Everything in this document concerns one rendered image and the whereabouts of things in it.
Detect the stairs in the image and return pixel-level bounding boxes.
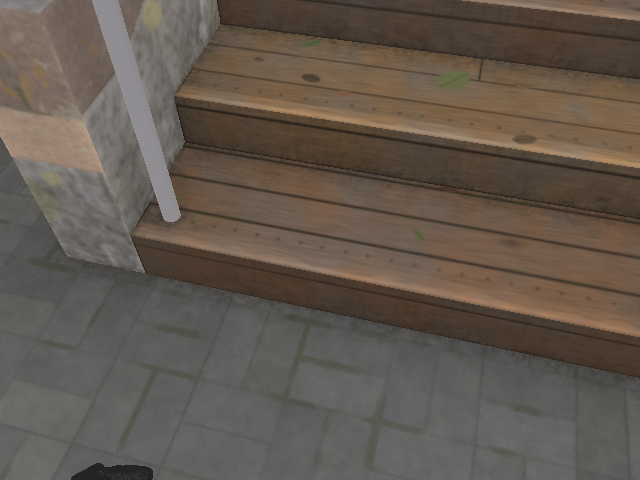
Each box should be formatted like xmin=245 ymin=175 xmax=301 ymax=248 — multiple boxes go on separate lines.
xmin=130 ymin=0 xmax=640 ymax=378

